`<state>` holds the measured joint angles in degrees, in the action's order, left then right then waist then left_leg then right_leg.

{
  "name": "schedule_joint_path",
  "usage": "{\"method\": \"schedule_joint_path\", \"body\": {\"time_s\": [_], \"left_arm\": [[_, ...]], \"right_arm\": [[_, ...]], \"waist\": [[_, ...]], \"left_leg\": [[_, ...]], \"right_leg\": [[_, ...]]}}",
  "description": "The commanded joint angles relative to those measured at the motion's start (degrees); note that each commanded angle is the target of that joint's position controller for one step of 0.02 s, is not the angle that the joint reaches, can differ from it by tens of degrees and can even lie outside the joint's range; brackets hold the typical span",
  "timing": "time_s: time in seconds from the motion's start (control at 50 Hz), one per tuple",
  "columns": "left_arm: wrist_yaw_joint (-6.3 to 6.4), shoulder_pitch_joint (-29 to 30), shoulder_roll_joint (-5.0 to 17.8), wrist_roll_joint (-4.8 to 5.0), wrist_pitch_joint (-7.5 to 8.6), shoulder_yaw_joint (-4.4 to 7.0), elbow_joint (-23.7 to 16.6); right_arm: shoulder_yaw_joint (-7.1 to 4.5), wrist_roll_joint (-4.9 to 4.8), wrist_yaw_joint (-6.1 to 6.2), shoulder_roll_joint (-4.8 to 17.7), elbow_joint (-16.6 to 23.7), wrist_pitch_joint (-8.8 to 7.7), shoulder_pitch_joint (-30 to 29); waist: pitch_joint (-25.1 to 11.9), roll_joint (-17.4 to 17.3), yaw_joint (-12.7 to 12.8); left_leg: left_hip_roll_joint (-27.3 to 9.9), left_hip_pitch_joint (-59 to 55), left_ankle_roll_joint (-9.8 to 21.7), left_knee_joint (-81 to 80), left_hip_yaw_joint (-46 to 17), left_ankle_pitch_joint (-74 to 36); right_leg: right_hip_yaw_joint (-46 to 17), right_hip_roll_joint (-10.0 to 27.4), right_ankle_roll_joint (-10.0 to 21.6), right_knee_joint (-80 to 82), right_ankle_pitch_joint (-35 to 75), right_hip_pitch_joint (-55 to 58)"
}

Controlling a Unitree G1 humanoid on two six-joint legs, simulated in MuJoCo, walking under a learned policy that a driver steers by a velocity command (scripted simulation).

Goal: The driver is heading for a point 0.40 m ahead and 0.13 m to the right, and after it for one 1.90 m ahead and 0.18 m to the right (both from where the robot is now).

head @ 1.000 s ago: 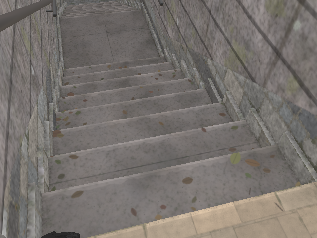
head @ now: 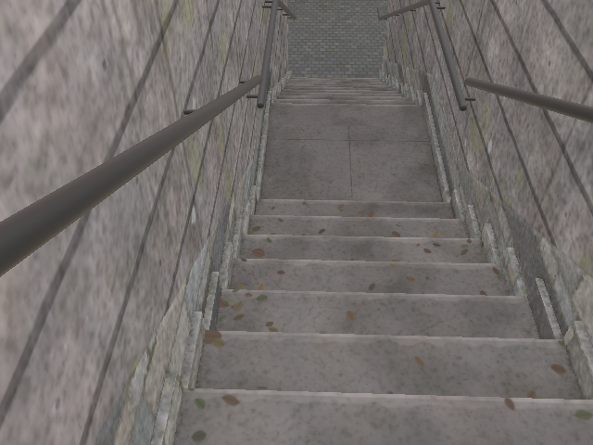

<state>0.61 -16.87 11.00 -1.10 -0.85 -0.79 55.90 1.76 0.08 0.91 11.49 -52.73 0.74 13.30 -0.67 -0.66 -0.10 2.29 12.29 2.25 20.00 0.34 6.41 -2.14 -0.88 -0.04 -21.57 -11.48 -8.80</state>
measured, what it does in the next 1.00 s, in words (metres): walks ahead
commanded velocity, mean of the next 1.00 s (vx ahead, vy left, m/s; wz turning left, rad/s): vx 0.19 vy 0.00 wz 0.00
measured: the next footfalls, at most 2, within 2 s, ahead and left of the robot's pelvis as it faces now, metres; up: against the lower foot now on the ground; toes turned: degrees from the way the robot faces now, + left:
right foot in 1.18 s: +0.43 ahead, -0.24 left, -0.17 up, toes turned -6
left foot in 1.54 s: +0.44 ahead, -0.04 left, -0.17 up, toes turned -2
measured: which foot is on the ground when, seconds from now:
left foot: down 0.00-1.00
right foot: down 0.00-0.68, up 0.70-1.00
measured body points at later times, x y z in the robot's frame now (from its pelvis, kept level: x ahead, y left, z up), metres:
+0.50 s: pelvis +0.02 -0.03 +0.00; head +0.01 -0.03 +0.45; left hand +0.03 +0.21 -0.16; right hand +0.03 -0.26 -0.16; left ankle +0.05 +0.09 -0.74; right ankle +0.00 -0.12 -0.75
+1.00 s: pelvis +0.18 -0.05 -0.02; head +0.18 -0.05 +0.43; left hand +0.31 +0.20 -0.15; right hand +0.04 -0.29 -0.16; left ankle +0.05 +0.09 -0.75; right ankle +0.24 -0.18 -0.71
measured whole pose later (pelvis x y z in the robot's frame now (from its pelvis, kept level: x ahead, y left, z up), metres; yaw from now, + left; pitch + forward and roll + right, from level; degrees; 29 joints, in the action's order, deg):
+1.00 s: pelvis +0.18 -0.05 -0.02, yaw -1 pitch +2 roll +1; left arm -2.3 -9.1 14.6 -3.4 0.6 3.1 54.2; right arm -1.6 0.6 3.6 12.3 -62.4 -4.8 32.5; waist -2.8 1.3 -4.9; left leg 0.1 0.8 -0.2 23.4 -1.7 24.5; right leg -1.5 2.3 -0.2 -49.8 0.0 -33.0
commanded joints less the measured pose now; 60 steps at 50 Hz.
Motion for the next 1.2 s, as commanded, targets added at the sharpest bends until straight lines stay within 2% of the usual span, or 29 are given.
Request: {"method": "schedule_joint_path", "body": {"time_s": [0.02,0.26,0.28,0.44,0.5,0.54,0.56,0.58,0.62,0.66,0.68,0.7,0.72,0.76,0.78,0.86,0.88,0.9,0.92,0.94,0.96,1.0,1.04,1.06,1.1,1.12,1.16,1.18,1.2], "left_arm": [[0.0,0.5,5.6,0.3,1.91,0.72,-0.5],[0.18,0.7,5.8,0.42,1.45,0.3,4.0],[-0.12,0.2,6.2,-0.15,1.44,0.44,4.1],[-0.6,-1.2,5.2,0.16,1.29,0.06,6.9],[-0.56,-1.3,8.9,0.34,0.25,1.66,6.5],[-0.24,-1.8,10.0,1.2,-0.7,2.66,5.9],[-0.38,-3.4,10.6,0.39,-1.0,3.38,5.9],[-0.48,-2.6,10.4,1.31,-1.09,3.7,5.5],[-0.63,-0.5,9.7,1.07,-0.9,3.95,4.0],[-0.63,3.9,8.0,0.39,-0.05,3.84,1.5],[-0.5,5.8,6.3,0.92,0.42,3.47,0.5],[-0.66,5.6,5.1,-0.45,1.08,2.97,-0.3],[-0.8,4.6,6.0,-1.26,1.86,3.08,-0.7],[-1.14,4.5,6.7,-0.74,3.04,3.37,-0.9],[-1.5,4.0,6.8,-0.62,3.3,3.47,-1.0],[-3.33,5.3,4.7,-1.25,1.72,3.04,-2.2],[-3.25,3.1,5.3,-1.35,1.04,3.69,-1.1],[-3.25,3.7,4.8,-2.85,0.93,3.41,-1.5],[-3.1,3.6,5.2,-3.44,1.17,3.54,-1.4],[-3.07,5.0,5.6,-3.3,1.5,3.56,-2.2],[-2.49,14.4,9.0,-1.9,2.13,5.36,-5.5],[-2.71,20.2,9.5,-2.27,3.14,5.52,-8.7],[-4.15,18.8,6.1,-1.97,3.21,4.46,-8.9],[-5.17,20.0,4.3,-0.78,3.07,3.83,-9.5],[-5.41,16.2,3.9,2.33,2.27,3.68,-8.5],[-4.51,11.1,4.3,1.84,2.03,3.59,-6.8],[-2.2,-12.8,7.9,0.24,2.22,5.08,2.2],[-1.9,-22.3,11.6,-0.94,1.86,6.36,6.2],[-2.62,-22.1,16.0,-2.42,2.76,5.72,5.1]], "right_arm": [[-0.98,0.19,0.15,5.6,0.8,-0.02,1.4],[0.35,-0.03,0.74,5.1,-4.6,-0.24,1.1],[0.23,-0.33,1.01,5.2,-6.0,-0.5,3.2],[1.12,0.47,1.14,4.0,-8.0,0.53,5.0],[0.77,0.92,1.14,4.2,-7.6,0.64,5.3],[0.17,0.8,0.91,5.1,-7.0,0.58,4.1],[0.6,1.37,0.62,3.0,-7.6,0.45,4.9],[0.3,1.49,0.27,3.6,-7.1,0.18,5.9],[0.19,1.48,-0.06,3.2,-8.3,-0.63,9.5],[-0.97,1.05,-0.02,5.2,-10.7,-2.02,15.0],[-1.51,1.11,0.03,7.0,-10.4,-2.2,16.4],[-2.62,0.93,0.1,9.7,-11.1,-2.05,21.4],[-3.1,1.11,-0.03,10.4,-12.1,-2.21,24.4],[-3.56,1.2,0.12,9.7,-10.6,-3.13,21.8],[-3.65,0.97,0.29,9.3,-9.5,-3.37,19.8],[-3.25,0.85,0.6,7.1,-6.7,-4.03,16.2],[-3.72,1.27,0.48,8.5,-7.4,-4.65,16.9],[-3.71,-0.37,0.95,7.7,-7.7,-4.92,18.6],[-4.17,-0.31,1.55,8.7,-7.9,-5.45,19.3],[-4.46,-0.56,2.34,9.2,-7.6,-5.33,19.1],[-4.99,0.67,3.35,9.0,-9.6,-6.01,23.5],[-5.09,0.79,4.31,7.6,-10.2,-6.44,26.9],[-4.83,1.07,5.04,6.0,-7.2,-7.01,18.9],[-4.39,1.1,4.69,6.0,-5.9,-6.53,14.9],[-4.67,2.22,3.96,6.2,-6.6,-6.37,15.7],[-4.6,2.17,3.48,5.9,-7.0,-6.06,16.4],[-5.01,2.15,3.55,7.6,-7.0,-4.6,15.2],[-5.82,1.19,3.5,9.0,-8.1,-3.83,17.6],[-6.17,-2.34,3.54,5.1,-9.2,-3.48,26.7]], "waist": [[3.2,3.9,-1.1],[2.4,0.1,0.2],[2.2,-0.7,0.7],[1.9,0.3,0.5],[3.2,4.1,0.6],[7.2,5.8,1.4],[7.8,6.3,2.0],[9.0,7.3,1.0],[8.2,5.7,-0.5],[8.7,-1.7,-2.7],[9.1,-6.2,-4.1],[8.7,-12.5,-5.1],[9.5,-13.9,-5.2],[7.9,-5.7,-2.7],[6.8,-4.1,-1.5],[4.5,-5.7,-0.8],[3.5,-5.9,0.1],[3.1,-3.2,-0.1],[2.6,-2.9,-0.6],[3.7,-4.4,-1.1],[8.8,-5.5,-5.4],[9.8,-5.7,-8.2],[9.0,-1.6,-5.6],[8.3,-0.3,-6.1],[7.8,-4.5,-6.3],[5.4,-3.9,-4.3],[-0.6,3.6,6.0],[-4.3,11.0,10.3],[-9.2,16.8,5.2]], "left_leg": [[-6.1,-6.1,-0.6,-2.8,-6.8,2.3],[-6.6,-3.6,-2.3,-2.8,-6.0,0.5],[-6.9,-4.1,-2.6,-2.3,-6.0,0.4],[-7.0,-3.7,-2.5,-1.6,-5.1,2.6],[-2.6,-0.8,-1.9,4.1,-0.8,14.8],[-0.8,5.0,-1.1,8.0,1.1,18.9],[-1.2,6.5,-0.7,9.6,2.3,18.9],[-1.5,5.8,-0.4,10.2,2.2,16.9],[-1.4,0.1,1.0,8.3,2.1,16.0],[-3.9,-6.1,3.2,1.9,-5.4,20.8],[-8.9,-9.3,6.3,-4.3,-14.9,27.2],[-16.0,-13.8,10.5,-10.1,-27.1,30.4],[-21.2,-15.6,14.8,-11.7,-34.2,22.9],[-22.0,-16.3,16.1,-11.1,-30.2,9.3],[-20.7,-15.8,14.9,-11.5,-26.4,6.2],[-13.4,-4.5,11.1,-12.0,-11.2,0.5],[-15.1,-4.0,11.7,-9.3,-11.4,-0.8],[-16.5,-5.3,12.0,-7.0,-11.6,-1.4],[-16.2,-7.5,10.8,-5.0,-11.9,-1.4],[-16.2,-7.3,10.1,-3.2,-12.4,-0.5],[-17.1,-17.5,9.8,1.4,-14.2,3.5],[-18.1,-23.3,10.2,5.4,-16.5,4.2],[-12.0,-5.0,7.0,10.9,-9.2,10.7],[-9.6,6.1,5.6,10.2,-6.0,12.8],[-8.3,12.9,4.0,15.5,-4.3,18.5],[-6.6,13.3,3.2,24.3,-2.9,19.8],[-2.0,9.8,2.4,51.9,2.0,15.2],[0.7,15.2,2.3,71.1,1.2,33.1],[6.7,27.6,-0.7,98.0,-2.3,55.9]], "right_leg": [[-6.0,4.6,2.1,9.7,-3.3,-7.9],[-6.2,4.6,3.8,9.9,1.5,-3.0],[-6.2,5.2,3.9,10.1,1.1,-3.1],[-5.9,4.1,4.2,10.7,-2.2,-3.1],[-8.5,3.8,6.7,12.3,-20.7,-4.9],[-11.5,5.5,8.7,13.8,-29.2,-5.5],[-14.4,7.9,10.6,14.8,-31.6,-4.7],[-14.3,8.7,11.0,15.3,-30.4,-6.6],[-11.9,7.2,11.1,13.0,-27.8,-9.5],[-7.7,3.5,9.5,4.0,-23.1,-15.0],[-2.8,-0.9,7.7,-4.8,-18.7,-19.9],[2.3,-3.5,6.2,-14.9,-15.3,-25.8],[0.8,-2.0,6.1,-22.2,-18.6,-31.0],[-1.6,1.5,4.7,-30.0,-15.0,-32.8],[-1.6,2.7,3.9,-30.0,-12.8,-31.7],[4.7,0.4,0.2,-29.6,-0.7,-19.7],[3.3,1.6,0.3,-34.3,3.6,-19.5],[3.0,2.4,0.5,-34.3,4.9,-22.3],[2.2,3.4,0.3,-33.3,6.4,-24.8],[2.9,3.3,0.0,-32.2,5.5,-25.9],[-4.2,6.7,-0.2,-28.5,14.9,-42.0],[-6.1,7.7,-0.7,-22.3,16.9,-50.5],[-4.0,6.8,-0.6,-9.8,36.2,-31.0],[0.5,4.9,-0.3,-6.4,38.4,-18.1],[1.1,4.4,0.4,-6.4,43.2,-5.7],[2.0,3.9,0.1,-4.8,47.8,-0.7],[7.3,2.7,-0.6,7.4,54.9,14.8],[8.0,5.6,-1.0,5.2,48.3,26.1],[1.4,15.1,-0.5,-15.3,80.9,36.2]]}}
